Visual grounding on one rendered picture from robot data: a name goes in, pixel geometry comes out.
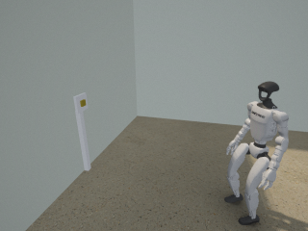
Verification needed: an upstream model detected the button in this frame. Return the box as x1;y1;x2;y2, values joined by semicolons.
80;99;87;107

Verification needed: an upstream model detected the panel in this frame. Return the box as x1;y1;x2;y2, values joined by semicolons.
73;92;91;171

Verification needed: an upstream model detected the left robot thigh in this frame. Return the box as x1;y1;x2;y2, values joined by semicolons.
244;153;271;197

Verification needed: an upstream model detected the left robot upper arm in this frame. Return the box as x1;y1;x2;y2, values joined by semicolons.
272;110;289;145

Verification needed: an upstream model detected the robot thigh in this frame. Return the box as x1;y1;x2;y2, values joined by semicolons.
244;153;271;197
227;142;250;181

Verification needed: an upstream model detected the right robot thigh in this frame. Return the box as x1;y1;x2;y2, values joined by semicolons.
227;142;250;181

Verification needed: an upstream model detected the right robot upper arm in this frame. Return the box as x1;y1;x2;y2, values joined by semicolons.
244;101;259;127

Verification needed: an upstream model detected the robot left hand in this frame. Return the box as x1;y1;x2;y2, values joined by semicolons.
258;168;276;190

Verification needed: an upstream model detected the robot right forearm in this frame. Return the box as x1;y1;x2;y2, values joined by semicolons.
234;123;250;142

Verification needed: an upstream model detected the robot right hand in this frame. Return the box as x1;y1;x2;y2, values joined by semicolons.
226;140;239;156

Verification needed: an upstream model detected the robot left forearm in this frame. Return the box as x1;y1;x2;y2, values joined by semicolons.
268;138;289;171

